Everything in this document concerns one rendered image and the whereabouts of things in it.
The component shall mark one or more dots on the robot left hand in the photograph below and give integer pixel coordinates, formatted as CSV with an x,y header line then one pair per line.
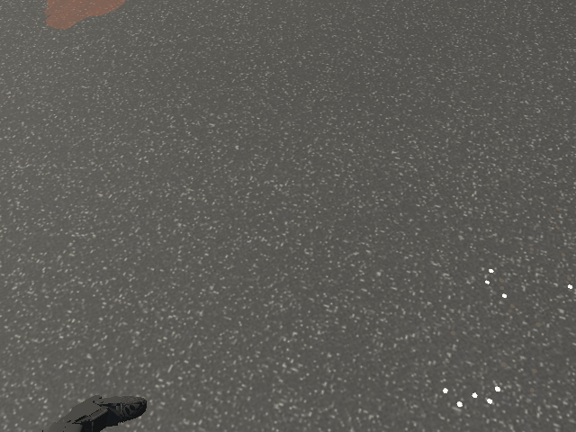
x,y
95,414

